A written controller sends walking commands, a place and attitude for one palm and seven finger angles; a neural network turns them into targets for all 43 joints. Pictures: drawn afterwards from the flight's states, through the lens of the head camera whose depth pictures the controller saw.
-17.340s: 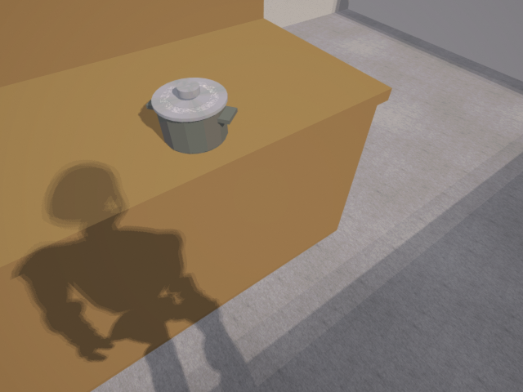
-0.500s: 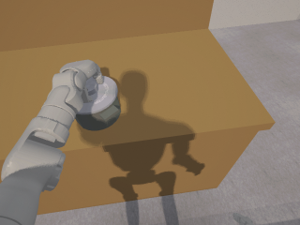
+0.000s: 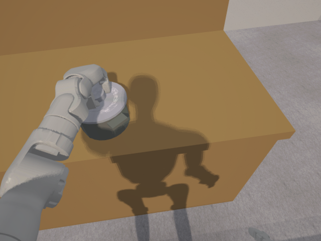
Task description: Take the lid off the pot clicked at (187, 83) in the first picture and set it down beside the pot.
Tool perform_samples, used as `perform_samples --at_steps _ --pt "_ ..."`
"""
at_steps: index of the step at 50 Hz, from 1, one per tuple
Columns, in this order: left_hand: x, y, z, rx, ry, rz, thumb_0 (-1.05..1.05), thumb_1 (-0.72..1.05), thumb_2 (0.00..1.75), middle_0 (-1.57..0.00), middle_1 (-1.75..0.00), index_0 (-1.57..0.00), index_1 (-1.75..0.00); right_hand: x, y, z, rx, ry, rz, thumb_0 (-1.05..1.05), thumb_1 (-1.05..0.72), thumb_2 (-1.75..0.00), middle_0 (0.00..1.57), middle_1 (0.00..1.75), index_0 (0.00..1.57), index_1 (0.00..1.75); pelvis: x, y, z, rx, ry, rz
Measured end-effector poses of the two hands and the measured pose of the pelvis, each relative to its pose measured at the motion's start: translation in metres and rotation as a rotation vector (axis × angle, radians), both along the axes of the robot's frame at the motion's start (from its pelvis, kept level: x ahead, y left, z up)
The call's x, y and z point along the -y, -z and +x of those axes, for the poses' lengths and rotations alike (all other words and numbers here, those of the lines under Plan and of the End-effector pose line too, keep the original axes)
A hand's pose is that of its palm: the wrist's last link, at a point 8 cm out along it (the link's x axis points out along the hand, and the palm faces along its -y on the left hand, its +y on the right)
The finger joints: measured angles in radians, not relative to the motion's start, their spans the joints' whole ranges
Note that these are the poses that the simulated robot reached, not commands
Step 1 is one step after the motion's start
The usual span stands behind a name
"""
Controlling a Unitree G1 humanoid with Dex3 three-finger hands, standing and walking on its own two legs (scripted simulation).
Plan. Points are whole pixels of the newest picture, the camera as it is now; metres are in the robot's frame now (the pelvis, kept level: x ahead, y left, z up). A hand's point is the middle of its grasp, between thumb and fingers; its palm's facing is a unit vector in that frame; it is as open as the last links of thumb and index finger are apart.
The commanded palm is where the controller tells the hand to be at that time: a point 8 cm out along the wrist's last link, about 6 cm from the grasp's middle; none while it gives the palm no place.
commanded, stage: close the fingers and squeeze the knob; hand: left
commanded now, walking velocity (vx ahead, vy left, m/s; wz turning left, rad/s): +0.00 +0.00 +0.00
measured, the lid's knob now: (95, 95) +0.48 +0.18 +0.11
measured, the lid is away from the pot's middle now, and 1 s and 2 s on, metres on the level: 0.00 0.01 0.01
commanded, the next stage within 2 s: lift the lid straight up in 0.80 s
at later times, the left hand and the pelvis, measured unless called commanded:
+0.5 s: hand (92, 95) +0.45 +0.17 +0.13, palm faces -0.34 -0.10 -0.93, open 7.8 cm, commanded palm +0.44 +0.18 +0.19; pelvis +0.00 +0.00 +0.00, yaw +0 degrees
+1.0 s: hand (92, 95) +0.45 +0.17 +0.13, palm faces -0.33 -0.10 -0.94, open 7.8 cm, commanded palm +0.44 +0.18 +0.20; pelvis +0.00 +0.00 +0.00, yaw +0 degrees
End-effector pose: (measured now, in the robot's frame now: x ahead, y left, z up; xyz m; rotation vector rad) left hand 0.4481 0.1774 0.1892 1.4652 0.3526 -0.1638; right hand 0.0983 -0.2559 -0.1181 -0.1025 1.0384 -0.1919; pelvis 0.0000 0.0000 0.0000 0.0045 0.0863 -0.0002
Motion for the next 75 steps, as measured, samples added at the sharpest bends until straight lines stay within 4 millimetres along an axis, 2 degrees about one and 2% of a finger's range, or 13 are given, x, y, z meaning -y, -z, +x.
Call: perform_samples --at_steps 6,14,28,37,55,65,75 --pt "-0.001 0.000 0.001 -0.009 -0.001 -0.005 0.00 0.17 0.90 -0.61 -0.95 -0.64 -0.95 -0.001 -0.002 0.004 0.017 -0.002 -0.004 0.01 -0.90 -0.90 0.20 0.30 0.20 0.30 0.000 0.000 0.000 0.001 0.002 -0.001" --pt "-0.001 0.000 0.001 -0.008 0.007 0.000 0.00 0.20 0.81 -0.62 -0.94 -0.65 -0.95 0.000 -0.003 0.000 0.012 0.004 -0.009 0.01 -0.90 -0.90 0.20 0.30 0.20 0.30 -0.001 0.000 -0.001 -0.001 0.004 -0.001" --pt "0.000 -0.001 0.004 -0.021 0.001 0.009 0.00 0.18 0.81 -0.64 -0.94 -0.67 -0.96 0.002 0.001 -0.018 -0.031 0.023 -0.017 0.01 -0.90 -0.90 0.20 0.30 0.20 0.30 -0.001 0.000 -0.003 -0.004 0.005 -0.001" --pt "0.000 -0.001 0.004 -0.020 0.002 0.010 0.00 0.18 0.82 -0.64 -0.94 -0.67 -0.96 0.002 0.002 -0.022 -0.037 0.028 -0.019 0.01 -0.90 -0.90 0.20 0.30 0.20 0.30 -0.001 0.000 -0.003 -0.003 0.007 -0.002" --pt "-0.001 -0.002 0.005 -0.016 0.006 -0.001 0.00 0.17 0.82 -0.65 -0.94 -0.68 -0.95 0.000 -0.002 -0.008 0.004 0.017 -0.023 0.01 -0.90 -0.90 0.20 0.30 0.20 0.30 -0.002 -0.001 -0.001 0.001 0.006 -0.002" --pt "-0.002 -0.016 0.006 0.018 0.000 -0.001 0.01 0.17 0.81 -0.65 -0.93 -0.68 -0.95 -0.001 -0.003 -0.002 0.022 0.007 -0.018 0.01 -0.90 -0.90 0.20 0.30 0.20 0.30 -0.002 -0.001 0.001 0.002 0.004 -0.002" --pt "-0.003 -0.033 -0.001 0.031 -0.020 0.005 0.01 0.17 0.81 -0.65 -0.93 -0.69 -0.95 -0.003 -0.005 0.007 0.052 -0.015 -0.009 0.01 -0.90 -0.90 0.20 0.30 0.20 0.30 -0.001 -0.002 -0.001 0.016 -0.003 -0.001"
